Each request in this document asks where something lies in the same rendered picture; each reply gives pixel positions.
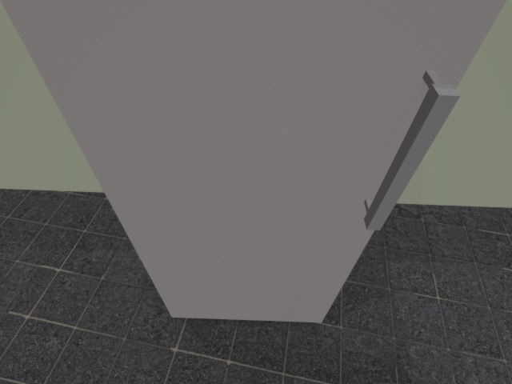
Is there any fridge door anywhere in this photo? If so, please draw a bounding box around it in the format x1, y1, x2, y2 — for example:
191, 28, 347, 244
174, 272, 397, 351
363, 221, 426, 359
0, 0, 507, 322

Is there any handle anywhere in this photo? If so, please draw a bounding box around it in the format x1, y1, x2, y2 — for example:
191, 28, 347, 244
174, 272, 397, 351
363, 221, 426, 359
364, 70, 460, 230

